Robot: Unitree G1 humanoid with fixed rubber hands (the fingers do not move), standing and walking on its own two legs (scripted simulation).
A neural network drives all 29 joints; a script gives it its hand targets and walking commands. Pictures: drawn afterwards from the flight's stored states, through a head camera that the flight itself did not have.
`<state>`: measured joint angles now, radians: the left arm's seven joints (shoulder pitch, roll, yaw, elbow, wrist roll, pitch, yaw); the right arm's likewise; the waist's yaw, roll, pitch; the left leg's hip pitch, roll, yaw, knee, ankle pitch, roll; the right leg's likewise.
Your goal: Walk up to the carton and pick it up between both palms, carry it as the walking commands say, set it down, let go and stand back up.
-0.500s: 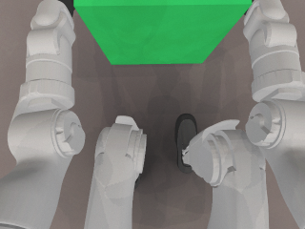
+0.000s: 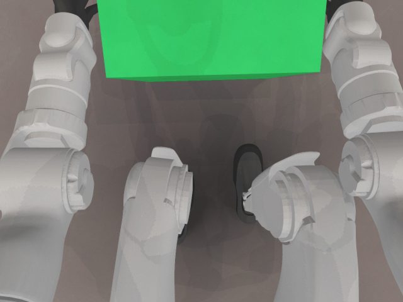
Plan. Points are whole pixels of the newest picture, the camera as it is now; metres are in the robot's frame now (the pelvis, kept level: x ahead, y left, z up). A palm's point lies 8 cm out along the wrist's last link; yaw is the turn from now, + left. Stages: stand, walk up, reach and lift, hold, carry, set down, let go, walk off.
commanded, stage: set down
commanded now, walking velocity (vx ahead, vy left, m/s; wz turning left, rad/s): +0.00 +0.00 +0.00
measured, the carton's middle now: (208, 26) +0.52 +0.01 -0.22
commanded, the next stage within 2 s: let go in 1.56 s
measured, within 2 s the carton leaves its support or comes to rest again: neither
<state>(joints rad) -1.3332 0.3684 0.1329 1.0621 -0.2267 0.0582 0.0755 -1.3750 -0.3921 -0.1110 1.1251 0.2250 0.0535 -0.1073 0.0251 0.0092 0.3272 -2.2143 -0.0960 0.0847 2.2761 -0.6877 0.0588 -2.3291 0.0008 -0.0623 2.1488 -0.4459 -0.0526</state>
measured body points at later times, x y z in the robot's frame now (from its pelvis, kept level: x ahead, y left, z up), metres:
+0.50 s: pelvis +0.00 +0.00 +0.03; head +0.35 +0.01 +0.31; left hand +0.54 +0.24 -0.11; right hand +0.55 -0.22 -0.12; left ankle +0.08 +0.09 -0.33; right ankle +0.14 -0.10 -0.33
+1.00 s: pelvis +0.02 +0.00 +0.15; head +0.34 -0.01 +0.47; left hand +0.55 +0.24 +0.05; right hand +0.55 -0.23 +0.04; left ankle +0.08 +0.09 -0.33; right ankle +0.14 -0.10 -0.33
